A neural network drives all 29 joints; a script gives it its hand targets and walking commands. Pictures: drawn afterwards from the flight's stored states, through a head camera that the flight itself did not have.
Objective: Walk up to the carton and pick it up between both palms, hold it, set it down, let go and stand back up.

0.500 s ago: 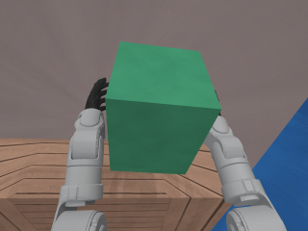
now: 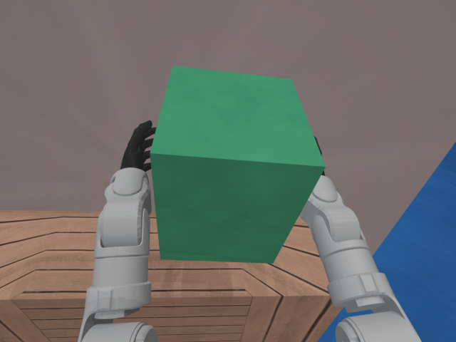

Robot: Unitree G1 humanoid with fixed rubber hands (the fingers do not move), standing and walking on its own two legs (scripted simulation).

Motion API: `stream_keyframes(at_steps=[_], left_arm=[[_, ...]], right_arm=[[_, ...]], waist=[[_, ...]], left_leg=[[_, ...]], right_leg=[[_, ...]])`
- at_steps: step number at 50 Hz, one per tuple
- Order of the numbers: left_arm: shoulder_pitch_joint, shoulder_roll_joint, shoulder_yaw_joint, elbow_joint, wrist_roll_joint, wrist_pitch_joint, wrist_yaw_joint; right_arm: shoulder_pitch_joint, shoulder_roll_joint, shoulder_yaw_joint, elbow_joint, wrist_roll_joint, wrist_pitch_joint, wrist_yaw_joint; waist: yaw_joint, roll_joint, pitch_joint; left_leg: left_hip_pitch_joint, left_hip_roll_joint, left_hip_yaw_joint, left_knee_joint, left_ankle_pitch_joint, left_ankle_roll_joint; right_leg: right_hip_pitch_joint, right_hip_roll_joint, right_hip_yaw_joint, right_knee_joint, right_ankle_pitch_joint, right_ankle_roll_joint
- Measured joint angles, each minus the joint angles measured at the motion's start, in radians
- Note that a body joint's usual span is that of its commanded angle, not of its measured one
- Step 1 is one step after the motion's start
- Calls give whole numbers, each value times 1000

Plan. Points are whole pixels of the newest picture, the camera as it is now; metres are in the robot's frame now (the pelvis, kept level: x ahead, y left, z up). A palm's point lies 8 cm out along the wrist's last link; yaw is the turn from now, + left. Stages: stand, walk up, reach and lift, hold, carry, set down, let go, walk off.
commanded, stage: hold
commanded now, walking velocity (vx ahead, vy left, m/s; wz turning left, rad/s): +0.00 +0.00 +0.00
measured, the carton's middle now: (225, 170) +0.36 +0.00 +0.17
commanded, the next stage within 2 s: none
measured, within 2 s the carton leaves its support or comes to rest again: neither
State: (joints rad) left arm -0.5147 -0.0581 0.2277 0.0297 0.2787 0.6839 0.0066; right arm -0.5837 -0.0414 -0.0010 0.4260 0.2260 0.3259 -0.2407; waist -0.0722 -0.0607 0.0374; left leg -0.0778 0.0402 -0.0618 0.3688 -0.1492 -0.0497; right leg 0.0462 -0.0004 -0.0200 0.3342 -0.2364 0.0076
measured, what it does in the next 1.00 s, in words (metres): stands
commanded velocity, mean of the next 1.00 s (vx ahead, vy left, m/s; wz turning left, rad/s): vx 0.00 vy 0.00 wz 0.00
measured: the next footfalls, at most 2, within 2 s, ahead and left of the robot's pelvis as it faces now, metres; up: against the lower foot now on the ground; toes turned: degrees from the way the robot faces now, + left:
none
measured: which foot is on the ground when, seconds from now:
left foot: down 0.00-1.00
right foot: down 0.00-1.00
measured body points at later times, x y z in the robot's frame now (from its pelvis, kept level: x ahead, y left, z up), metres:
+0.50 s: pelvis -0.01 +0.00 +0.00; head -0.05 +0.03 +0.45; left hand +0.36 +0.15 +0.19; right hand +0.36 -0.14 +0.17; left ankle +0.05 +0.15 -0.74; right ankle -0.02 -0.12 -0.74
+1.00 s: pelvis +0.00 +0.00 +0.00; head -0.04 +0.04 +0.45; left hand +0.37 +0.15 +0.18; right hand +0.37 -0.15 +0.17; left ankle +0.05 +0.15 -0.74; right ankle -0.02 -0.12 -0.74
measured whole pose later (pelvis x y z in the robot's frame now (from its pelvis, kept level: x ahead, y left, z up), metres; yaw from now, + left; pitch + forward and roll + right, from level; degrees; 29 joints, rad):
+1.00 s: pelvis +0.00 +0.00 +0.00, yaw +0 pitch -7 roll -1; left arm -0.56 -0.04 0.22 0.10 0.28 0.66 0.02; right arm -0.62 -0.04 -0.03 0.49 0.22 0.29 -0.23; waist -0.07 -0.07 0.03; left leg -0.11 0.04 -0.06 0.37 -0.14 -0.05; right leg 0.02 0.00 -0.02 0.33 -0.23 0.01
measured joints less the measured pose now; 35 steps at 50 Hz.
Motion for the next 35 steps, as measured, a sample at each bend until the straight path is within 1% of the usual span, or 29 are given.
stream_keyframes(at_steps=[6, 16, 21, 35], left_arm=[[-18, 2, 12, 22, 10, 0, -11], [-44, 9, 16, 59, 11, -11, -14], [-63, 11, 19, 87, 16, -17, -14], [-83, 20, 12, 119, 12, -31, -4]], right_arm=[[-13, 5, -7, 22, -10, -1, 0], [-26, 15, -27, 50, -23, -16, 4], [-39, 17, -40, 75, -32, -24, 9], [-57, 15, -51, 109, -34, -46, 15]], waist=[[3, -1, 4], [7, -5, 2], [12, -9, 1], [15, -16, -5]], left_leg=[[5, -1, -1, -5, 6, 0], [-6, -1, -2, -5, 14, 0], [-13, 0, 0, -6, 19, 1], [-35, 2, 3, -1, 20, 2]], right_leg=[[2, -1, -2, 2, 2, 0], [-10, -1, -5, 7, 7, -1], [-19, 0, -4, 9, 11, 0], [-40, 1, -3, 8, 16, 1]])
